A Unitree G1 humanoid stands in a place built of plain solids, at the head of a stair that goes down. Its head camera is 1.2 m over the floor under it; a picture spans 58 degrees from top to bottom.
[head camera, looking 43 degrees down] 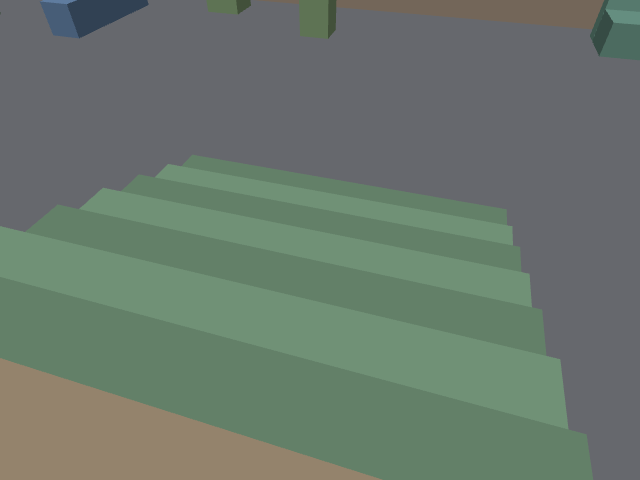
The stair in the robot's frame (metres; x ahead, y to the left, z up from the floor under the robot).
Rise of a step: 0.12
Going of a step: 0.35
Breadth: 2.65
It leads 17 degrees to the right of straight ahead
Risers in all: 8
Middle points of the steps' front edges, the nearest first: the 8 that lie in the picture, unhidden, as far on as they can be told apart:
0.61 0.56 0.00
0.94 0.46 -0.12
1.27 0.36 -0.24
1.60 0.26 -0.37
1.93 0.16 -0.49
2.27 0.06 -0.61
2.60 -0.04 -0.73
2.93 -0.14 -0.86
